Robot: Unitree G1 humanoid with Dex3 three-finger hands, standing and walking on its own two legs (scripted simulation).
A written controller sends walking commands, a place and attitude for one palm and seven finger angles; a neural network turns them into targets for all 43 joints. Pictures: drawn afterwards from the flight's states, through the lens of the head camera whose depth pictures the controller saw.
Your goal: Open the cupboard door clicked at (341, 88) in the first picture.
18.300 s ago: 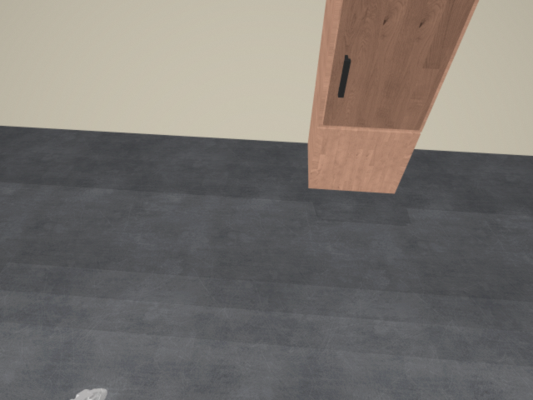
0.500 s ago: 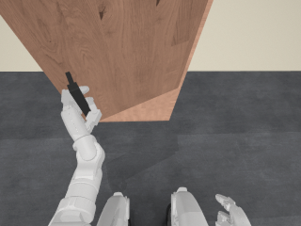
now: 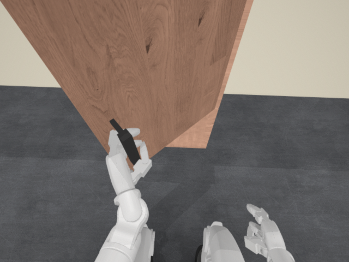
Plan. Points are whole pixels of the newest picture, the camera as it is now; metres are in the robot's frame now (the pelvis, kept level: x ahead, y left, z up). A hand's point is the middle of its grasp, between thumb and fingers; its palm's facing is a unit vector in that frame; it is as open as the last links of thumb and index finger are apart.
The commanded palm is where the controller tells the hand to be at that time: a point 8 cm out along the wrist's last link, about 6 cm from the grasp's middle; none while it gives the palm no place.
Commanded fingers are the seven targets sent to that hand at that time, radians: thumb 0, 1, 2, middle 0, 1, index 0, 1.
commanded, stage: open thumb and fingers to let go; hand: left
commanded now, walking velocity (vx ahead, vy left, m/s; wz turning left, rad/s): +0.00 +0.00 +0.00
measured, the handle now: (126, 144) +0.37 +0.13 +0.02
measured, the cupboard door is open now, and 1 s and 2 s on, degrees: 43 43 45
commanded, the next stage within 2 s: slide the hand sideways off the handle in 0.66 s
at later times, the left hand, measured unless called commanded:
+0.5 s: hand (144, 156) +0.34 +0.09 +0.01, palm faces +0.41 -0.91 -0.02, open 14.1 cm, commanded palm +0.29 +0.13 +0.01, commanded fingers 0.00 -0.50 0.30 -0.20 -0.60 -0.20 -0.60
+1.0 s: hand (136, 170) +0.31 +0.10 +0.01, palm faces -0.10 -0.99 -0.04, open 16.0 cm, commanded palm +0.28 +0.13 +0.01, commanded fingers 0.00 -0.50 0.30 -0.15 -0.30 -0.15 -0.30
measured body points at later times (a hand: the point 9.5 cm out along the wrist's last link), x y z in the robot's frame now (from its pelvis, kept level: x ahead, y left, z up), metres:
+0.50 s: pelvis -0.01 +0.00 +0.00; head +0.10 -0.01 +0.44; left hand +0.31 +0.14 +0.02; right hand +0.13 -0.24 -0.13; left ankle +0.01 +0.14 -0.62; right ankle +0.04 -0.11 -0.62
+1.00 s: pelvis -0.02 +0.03 -0.01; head +0.09 +0.02 +0.43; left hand +0.31 +0.16 +0.02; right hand +0.14 -0.21 -0.12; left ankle +0.01 +0.14 -0.62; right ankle +0.04 -0.11 -0.62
